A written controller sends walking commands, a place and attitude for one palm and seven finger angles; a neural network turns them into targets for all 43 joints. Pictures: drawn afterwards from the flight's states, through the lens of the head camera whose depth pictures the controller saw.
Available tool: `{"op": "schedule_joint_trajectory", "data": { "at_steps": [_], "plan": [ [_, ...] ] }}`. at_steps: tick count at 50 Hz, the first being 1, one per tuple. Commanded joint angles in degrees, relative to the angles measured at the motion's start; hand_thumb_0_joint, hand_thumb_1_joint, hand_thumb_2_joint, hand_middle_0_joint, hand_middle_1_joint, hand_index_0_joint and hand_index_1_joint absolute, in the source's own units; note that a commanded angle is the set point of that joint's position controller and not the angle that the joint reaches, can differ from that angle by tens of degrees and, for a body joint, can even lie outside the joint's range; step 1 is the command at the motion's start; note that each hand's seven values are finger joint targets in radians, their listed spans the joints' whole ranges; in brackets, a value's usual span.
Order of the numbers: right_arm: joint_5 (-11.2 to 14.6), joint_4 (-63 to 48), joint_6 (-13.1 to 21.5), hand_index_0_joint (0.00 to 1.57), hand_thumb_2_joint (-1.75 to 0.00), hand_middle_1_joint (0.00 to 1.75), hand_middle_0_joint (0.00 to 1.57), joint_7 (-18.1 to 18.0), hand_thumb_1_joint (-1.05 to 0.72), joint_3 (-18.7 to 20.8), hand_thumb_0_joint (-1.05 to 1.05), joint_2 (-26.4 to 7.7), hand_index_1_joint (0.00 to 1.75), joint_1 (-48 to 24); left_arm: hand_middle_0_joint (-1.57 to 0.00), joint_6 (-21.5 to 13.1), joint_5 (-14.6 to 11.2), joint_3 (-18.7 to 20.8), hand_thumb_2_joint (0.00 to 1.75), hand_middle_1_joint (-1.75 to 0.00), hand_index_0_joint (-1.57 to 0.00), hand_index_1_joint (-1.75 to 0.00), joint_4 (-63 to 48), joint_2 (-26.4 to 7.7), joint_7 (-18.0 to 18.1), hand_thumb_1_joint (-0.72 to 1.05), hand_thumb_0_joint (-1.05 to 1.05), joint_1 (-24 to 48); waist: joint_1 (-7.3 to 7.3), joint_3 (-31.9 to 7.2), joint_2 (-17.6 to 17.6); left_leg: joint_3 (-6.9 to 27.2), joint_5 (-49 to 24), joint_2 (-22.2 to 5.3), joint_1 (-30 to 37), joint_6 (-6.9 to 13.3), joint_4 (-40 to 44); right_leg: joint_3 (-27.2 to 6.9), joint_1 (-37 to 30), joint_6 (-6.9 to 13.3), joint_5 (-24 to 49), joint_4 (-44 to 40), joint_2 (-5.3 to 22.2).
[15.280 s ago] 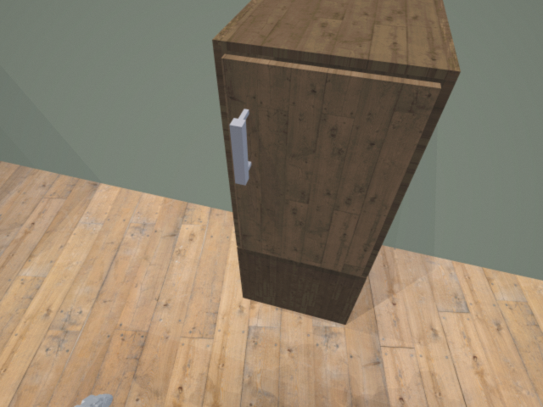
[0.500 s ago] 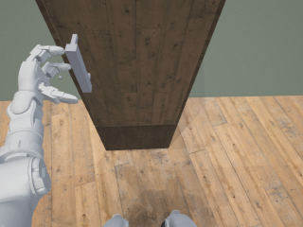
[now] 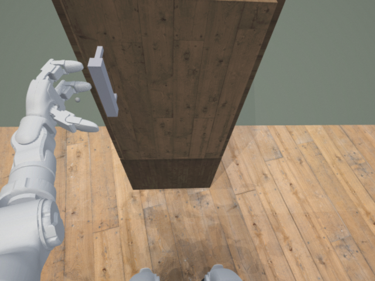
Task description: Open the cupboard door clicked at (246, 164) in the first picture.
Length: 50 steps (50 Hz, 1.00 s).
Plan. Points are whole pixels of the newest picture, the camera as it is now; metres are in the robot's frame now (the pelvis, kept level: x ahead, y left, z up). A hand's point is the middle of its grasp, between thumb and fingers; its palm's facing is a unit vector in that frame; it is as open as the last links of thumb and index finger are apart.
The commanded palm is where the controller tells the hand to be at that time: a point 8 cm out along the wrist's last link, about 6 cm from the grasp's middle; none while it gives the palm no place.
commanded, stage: move the hooked fingers beside the handle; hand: left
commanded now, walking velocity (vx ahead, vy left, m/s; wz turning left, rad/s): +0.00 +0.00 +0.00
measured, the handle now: (106, 83) +0.52 +0.16 +0.09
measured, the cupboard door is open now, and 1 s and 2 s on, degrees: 0 0 0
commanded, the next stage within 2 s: slide the fingers in behind the handle in 0.46 s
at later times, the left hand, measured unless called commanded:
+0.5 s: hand (79, 99) +0.47 +0.21 +0.09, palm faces -0.01 -1.00 -0.01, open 14.0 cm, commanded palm +0.45 +0.26 +0.10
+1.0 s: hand (83, 98) +0.47 +0.20 +0.10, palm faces +0.00 -1.00 -0.01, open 13.9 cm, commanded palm +0.45 +0.24 +0.10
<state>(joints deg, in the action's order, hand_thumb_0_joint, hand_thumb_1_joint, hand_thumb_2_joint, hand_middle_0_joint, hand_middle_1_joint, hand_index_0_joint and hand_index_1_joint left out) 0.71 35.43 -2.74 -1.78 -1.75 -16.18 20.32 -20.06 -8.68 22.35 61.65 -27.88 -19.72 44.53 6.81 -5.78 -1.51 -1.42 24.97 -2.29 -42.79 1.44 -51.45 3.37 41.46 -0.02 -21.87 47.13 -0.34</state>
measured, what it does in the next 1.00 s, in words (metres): stands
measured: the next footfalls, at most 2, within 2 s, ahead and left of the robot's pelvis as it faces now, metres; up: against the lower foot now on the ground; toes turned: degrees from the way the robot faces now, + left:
none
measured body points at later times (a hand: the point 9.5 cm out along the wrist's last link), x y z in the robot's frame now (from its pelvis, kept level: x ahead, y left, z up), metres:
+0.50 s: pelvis -0.01 +0.00 +0.00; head +0.09 +0.01 +0.44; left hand +0.47 +0.26 +0.10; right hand +0.02 -0.28 -0.11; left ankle -0.01 +0.10 -0.69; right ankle +0.00 -0.13 -0.69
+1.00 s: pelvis +0.00 +0.00 +0.00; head +0.10 +0.01 +0.44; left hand +0.47 +0.26 +0.10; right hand +0.04 -0.27 -0.11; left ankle -0.01 +0.10 -0.69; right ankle +0.00 -0.13 -0.69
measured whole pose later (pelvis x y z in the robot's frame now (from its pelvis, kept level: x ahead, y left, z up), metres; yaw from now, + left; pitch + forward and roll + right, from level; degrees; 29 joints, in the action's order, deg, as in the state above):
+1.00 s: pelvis +0.00 +0.00 +0.00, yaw +0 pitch +17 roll -2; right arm 0.7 35.7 -2.6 -1.4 -1.7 -15.8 21.5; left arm -19.9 -8.7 21.4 62.3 -27.4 -18.1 45.7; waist 6.9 -5.7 -1.7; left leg -1.1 25.0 -2.4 -43.4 1.1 -51.5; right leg 3.5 42.2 0.3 -22.1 47.4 -0.5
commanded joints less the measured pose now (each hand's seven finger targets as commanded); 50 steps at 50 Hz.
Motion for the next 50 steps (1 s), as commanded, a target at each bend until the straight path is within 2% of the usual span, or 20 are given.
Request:
{"op": "schedule_joint_trajectory", "data": {
  "at_steps": [1,2,5,8,11,13,17,19,21,22,26,30,34,37,38,40,43,46,48,50],
  "plan": [
    [0.18,-4.36,0.99,0.2,-0.9,0.3,0.2,-0.83,-0.9,3.34,0.0,-9.77,0.3,7.4,-0.3,-3.73,-1.21,3.79,0.3,-1.2,-0.3,-1.2,-12.15,-17.99,0.08,-0.5,0.0,23.58,-0.32,-22.94,-5.36,3.31,-25.15,1.3,16.69,-0.18,5.55,-1.22,-9.91,1.38,20.71,-3.49,-2.19],
    [0.27,-4.6,0.98,0.2,-0.9,0.3,0.2,-0.71,-0.9,3.3,0.0,-9.65,0.3,7.26,-0.3,-3.55,-1.36,3.11,0.3,-1.2,-0.3,-1.2,-12.06,-17.07,-0.18,-0.5,0.0,22.62,-0.29,-23.88,-5.56,3.01,-24.84,1.32,17.06,-0.19,5.53,-1.36,-10.13,1.22,20.98,-3.55,-2.24],
    [0.37,-4.77,0.82,0.2,-0.9,0.3,0.2,-0.96,-0.9,3.25,0.0,-9.95,0.3,7.25,-0.3,-3.12,-1.72,4.86,0.3,-1.2,-0.3,-1.2,-10.43,-19.37,-0.86,-0.5,0.0,21.93,-0.17,-22.39,-2.19,2.2,-21.44,1.47,13.18,0.27,5.78,-1.97,-12.64,0.94,21.04,-4.16,-2.14],
    [0.45,-4.67,0.88,0.2,-0.9,0.3,0.2,-1.3,-0.9,3.2,0.0,-10.01,0.3,7.3,-0.3,-3.45,-1.85,4.39,0.3,-1.2,-0.3,-1.2,-10.42,-19.51,-1.98,-0.5,0.0,23.27,0.29,-21.97,-3.4,2.39,-20.92,1.43,13.36,0.29,5.77,-2.0,-11.58,1.04,20.36,-4.05,-2.15],
    [0.44,-4.58,1.19,0.2,-0.9,0.3,0.2,-1.2,-0.9,3.51,0.0,-9.72,0.3,7.56,-0.3,-4.31,-2.6,1.14,0.3,-1.2,-0.3,-1.2,-14.45,-15.56,-2.8,-0.5,0.0,25.18,0.85,-24.5,-5.91,3.18,-24.12,1.17,18.28,0.03,5.33,-1.47,-9.37,1.35,20.16,-3.84,-2.42],
    [0.55,-3.52,1.17,0.2,-0.9,0.3,0.2,-1.31,-0.9,3.43,0.0,-9.83,0.3,7.68,-0.3,-3.39,-3.06,0.38,0.3,-1.2,-0.3,-1.2,-10.64,-14.08,-2.88,-0.5,0.0,24.63,1.59,-21.05,-3.99,3.4,-22.3,0.95,16.94,-0.05,5.62,-1.1,-7.51,1.13,18.64,-4.5,-2.4],
    [0.36,-3.14,1.39,0.2,-0.9,0.3,0.2,-1.45,-0.9,3.46,0.0,-10.18,0.3,8.01,-0.3,-2.88,-2.02,1.74,0.3,-1.2,-0.3,-1.2,-10.32,-16.67,-1.9,-0.5,0.0,26.89,1.38,-21.67,-4.86,3.54,-19.88,1.3,15.5,0.1,5.84,-1.43,-7.49,1.16,16.82,-4.35,-2.05],
    [0.17,-3.22,1.49,0.2,-0.9,0.3,0.2,-1.21,-0.9,3.26,0.0,-9.97,0.3,8.15,-0.3,-2.98,-1.38,0.71,0.3,-1.2,-0.3,-1.2,-10.41,-15.54,-1.12,-0.5,0.0,27.44,1.55,-21.49,-5.67,3.67,-19.57,1.29,15.74,-0.02,5.73,-1.26,-6.3,1.18,15.79,-4.17,-2.08],
    [0.03,-3.02,1.53,0.2,-0.9,0.3,0.2,-1.27,-0.9,3.27,0.0,-10.18,0.3,8.63,-0.3,-3.6,-1.24,2.3,0.3,-1.2,-0.3,-1.2,-10.28,-17.76,-0.42,-0.5,0.0,28.78,1.54,-21.42,-4.1,4.0,-20.13,1.22,15.09,0.06,5.5,-1.23,-6.98,1.3,16.24,-3.86,-2.26],
    [0.01,-3.12,1.53,0.2,-0.9,0.3,0.2,-1.18,-0.9,3.42,0.0,-10.27,0.3,8.59,-0.3,-3.85,-1.08,3.68,0.3,-1.2,-0.3,-1.2,-10.74,-19.15,-0.25,-0.5,0.0,28.4,1.01,-24.12,-5.12,3.64,-20.3,1.29,15.5,0.01,5.26,-1.66,-8.12,1.12,16.9,-3.72,-2.18],
    [-0.01,-4.12,1.39,0.2,-0.9,0.3,0.2,-0.99,-0.9,3.35,0.0,-10.02,0.3,8.85,-0.3,-4.33,-0.51,4.76,0.3,-1.2,-0.3,-1.2,-11.92,-20.58,-0.2,-0.5,0.0,26.11,-0.09,-26.24,-6.12,3.45,-23.82,1.32,16.09,-0.06,4.97,-1.65,-10.36,1.33,20.01,-2.86,-2.31],
    [0.35,-4.38,1.01,0.2,-0.9,0.3,0.2,-0.87,-0.9,3.37,0.0,-9.88,0.3,8.55,-0.3,-2.89,-1.01,2.61,0.3,-1.2,-0.3,-1.2,-10.29,-17.58,-0.78,-0.5,0.0,24.41,0.73,-23.07,-4.6,2.86,-21.98,1.22,14.51,0.09,5.57,-1.53,-9.95,1.06,19.69,-3.78,-2.39],
    [0.24,-4.11,1.17,0.2,-0.9,0.3,0.2,-0.67,-0.9,3.7,0.0,-9.75,0.3,8.61,-0.3,-2.67,-1.91,0.71,0.3,-1.2,-0.3,-1.2,-12.46,-13.99,-0.47,-0.5,0.0,25.22,1.23,-23.59,-4.92,3.1,-22.48,1.01,17.13,-0.03,5.64,-1.14,-8.24,1.01,18.87,-4.18,-2.52],
    [0.18,-3.69,1.17,0.2,-0.9,0.3,0.2,-0.66,-0.9,3.67,0.0,-9.72,0.3,8.93,-0.3,-2.61,-1.95,1.84,0.3,-1.2,-0.3,-1.2,-11.34,-14.73,0.35,-0.5,0.0,24.51,0.92,-22.65,-2.79,2.85,-22.57,1.25,15.05,0.23,5.69,-1.45,-10.05,1.0,20.21,-4.2,-2.41],
    [0.17,-3.92,1.08,0.2,-0.9,0.3,0.2,-0.61,-0.9,3.66,0.0,-9.79,0.3,8.75,-0.3,-2.68,-1.68,2.87,0.3,-1.2,-0.3,-1.2,-11.81,-16.06,0.7,-0.5,0.0,23.97,0.4,-22.86,-3.65,2.66,-21.94,1.36,14.61,0.18,5.74,-1.6,-10.46,1.01,20.05,-4.19,-2.27],
    [0.18,-3.76,1.1,0.2,-0.9,0.3,0.2,-0.61,-0.9,3.54,0.0,-9.42,0.3,8.5,-0.3,-2.63,-1.07,1.24,0.3,-1.2,-0.3,-1.2,-11.6,-14.59,1.14,-0.5,0.0,25.33,1.27,-21.28,-2.94,2.44,-20.69,1.44,13.62,0.36,5.75,-1.76,-10.01,0.84,19.53,-4.43,-2.19],
    [0.1,-3.58,1.24,0.2,-0.9,0.3,0.2,-0.56,-0.9,3.53,0.0,-9.46,0.3,8.57,-0.3,-3.13,-0.59,1.74,0.3,-1.2,-0.3,-1.2,-11.43,-15.39,1.55,-0.5,0.0,25.23,0.93,-22.29,-3.98,2.59,-21.31,1.41,14.32,0.24,5.53,-1.8,-9.93,1.01,19.72,-4.06,-2.16],
    [0.07,-3.59,1.33,0.2,-0.9,0.3,0.2,-0.44,-0.9,3.54,0.0,-9.19,0.3,8.58,-0.3,-3.09,-0.8,-0.55,0.3,-1.2,-0.3,-1.2,-11.03,-12.13,1.39,-0.5,0.0,25.96,1.71,-21.92,-4.22,2.83,-21.94,1.45,15.68,0.27,5.25,-1.46,-8.49,1.15,19.47,-4.0,-2.35],
    [0.1,-3.31,1.39,0.2,-0.9,0.3,0.2,-0.49,-0.9,3.6,0.0,-9.48,0.3,8.46,-0.3,-2.79,-1.12,-0.04,0.3,-1.2,-0.3,-1.2,-10.3,-12.75,1.23,-0.5,0.0,26.43,1.9,-22.07,-2.71,2.76,-20.41,1.42,14.49,0.32,5.31,-1.75,-8.88,0.87,18.92,-4.26,-2.23],
    [0.23,-3.58,1.49,0.2,-0.9,0.3,0.2,-0.41,-0.9,3.64,0.0,-9.15,0.3,8.18,-0.3,-2.84,-1.03,-1.83,0.3,-1.2,-0.3,-1.2,-11.54,-10.59,1.04,-0.5,0.0,26.23,1.52,-22.72,-5.08,2.97,-22.25,1.4,16.41,0.04,5.35,-1.4,-8.19,1.16,19.47,-3.89,-2.23]
  ]
}}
